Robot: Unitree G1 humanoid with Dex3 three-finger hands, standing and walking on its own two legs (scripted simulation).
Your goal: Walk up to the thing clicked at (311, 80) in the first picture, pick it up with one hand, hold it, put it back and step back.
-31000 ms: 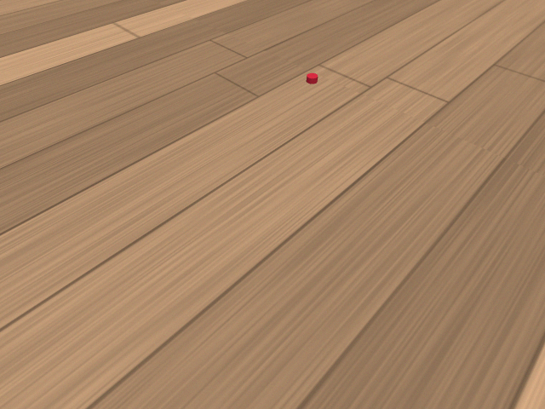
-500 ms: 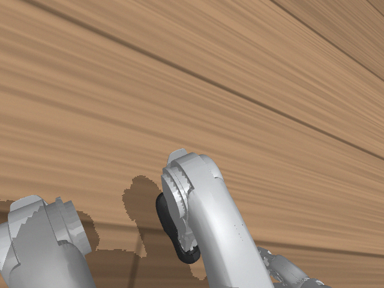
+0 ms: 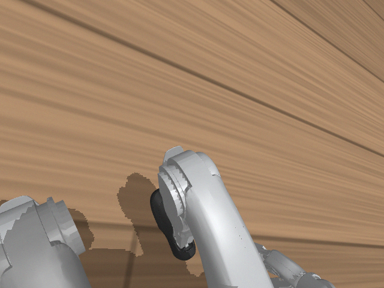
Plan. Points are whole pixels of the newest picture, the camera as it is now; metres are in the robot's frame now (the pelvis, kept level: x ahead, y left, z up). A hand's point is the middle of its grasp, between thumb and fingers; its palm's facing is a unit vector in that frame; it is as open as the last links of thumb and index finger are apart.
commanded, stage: close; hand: left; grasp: from above
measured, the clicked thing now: out of the picture +0.44 +0.32 -0.28
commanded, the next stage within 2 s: settle in 1.14 s
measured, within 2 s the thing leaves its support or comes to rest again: leaves its support in 1.58 s
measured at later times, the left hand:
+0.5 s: hand out of the picture +0.42 +0.31 -0.26, palm faces -0.44 -0.15 -0.89, open 11.0 cm
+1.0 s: hand out of the picture +0.43 +0.31 -0.26, palm faces -0.43 -0.17 -0.89, open 9.7 cm
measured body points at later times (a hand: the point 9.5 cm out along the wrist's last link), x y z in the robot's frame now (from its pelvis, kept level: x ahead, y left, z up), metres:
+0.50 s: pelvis +0.00 +0.00 +0.01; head +0.27 +0.14 +0.33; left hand +0.44 +0.32 -0.21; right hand +0.06 -0.24 -0.05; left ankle +0.06 +0.13 -0.27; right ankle +0.12 -0.13 -0.27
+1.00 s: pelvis +0.00 +0.00 +0.01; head +0.27 +0.13 +0.33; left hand +0.45 +0.32 -0.21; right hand +0.05 -0.25 -0.04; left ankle +0.06 +0.13 -0.27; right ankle +0.12 -0.13 -0.27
